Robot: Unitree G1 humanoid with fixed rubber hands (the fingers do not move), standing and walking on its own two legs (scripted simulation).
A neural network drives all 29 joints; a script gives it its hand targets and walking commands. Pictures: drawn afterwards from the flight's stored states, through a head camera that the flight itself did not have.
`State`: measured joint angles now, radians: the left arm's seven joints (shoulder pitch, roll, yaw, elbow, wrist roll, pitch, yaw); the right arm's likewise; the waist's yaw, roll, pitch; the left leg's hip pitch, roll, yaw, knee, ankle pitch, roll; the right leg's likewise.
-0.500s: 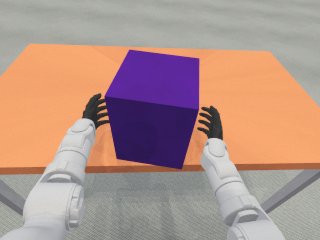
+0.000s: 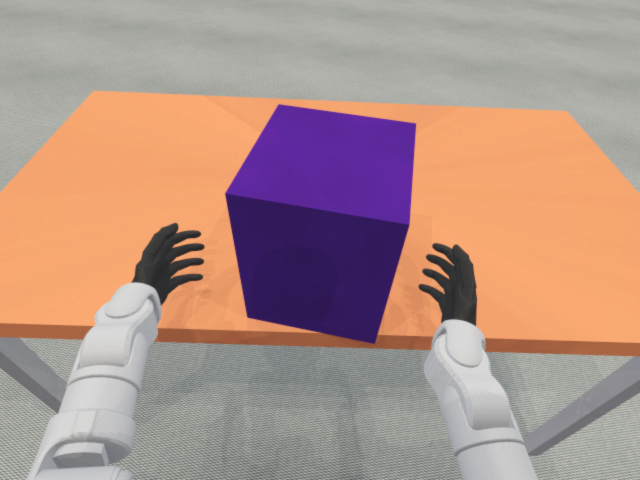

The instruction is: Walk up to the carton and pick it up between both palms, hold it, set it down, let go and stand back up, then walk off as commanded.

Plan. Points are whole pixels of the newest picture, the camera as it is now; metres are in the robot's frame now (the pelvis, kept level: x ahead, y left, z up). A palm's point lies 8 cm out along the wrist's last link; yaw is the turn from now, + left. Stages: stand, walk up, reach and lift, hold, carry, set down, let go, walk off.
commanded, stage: set down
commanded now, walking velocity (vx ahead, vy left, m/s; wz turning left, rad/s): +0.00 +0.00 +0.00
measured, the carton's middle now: (327, 225) +0.45 -0.02 +0.08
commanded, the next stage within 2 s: none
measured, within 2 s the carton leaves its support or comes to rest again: neither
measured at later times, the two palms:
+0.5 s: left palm (113, 331) +0.29 +0.24 +0.06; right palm (461, 347) +0.24 -0.16 +0.07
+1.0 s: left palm (96, 392) +0.23 +0.25 +0.04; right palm (483, 388) +0.20 -0.18 +0.06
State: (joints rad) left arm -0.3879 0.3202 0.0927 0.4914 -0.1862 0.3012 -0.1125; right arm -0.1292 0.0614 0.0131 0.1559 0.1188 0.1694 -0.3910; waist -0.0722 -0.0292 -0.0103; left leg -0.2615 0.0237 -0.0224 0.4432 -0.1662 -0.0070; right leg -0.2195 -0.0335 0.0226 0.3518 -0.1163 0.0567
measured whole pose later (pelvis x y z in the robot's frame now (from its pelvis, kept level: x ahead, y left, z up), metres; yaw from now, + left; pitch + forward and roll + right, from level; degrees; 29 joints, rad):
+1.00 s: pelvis +0.03 +0.00 +0.00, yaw +0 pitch -3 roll -1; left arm 0.27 0.40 0.08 -0.10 -0.27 0.29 -0.16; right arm 0.51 0.02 0.09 -0.42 0.14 0.32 -0.35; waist 0.03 0.00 0.05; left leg -0.16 0.02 -0.02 0.42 -0.21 -0.01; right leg -0.13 -0.03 0.02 0.36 -0.17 0.05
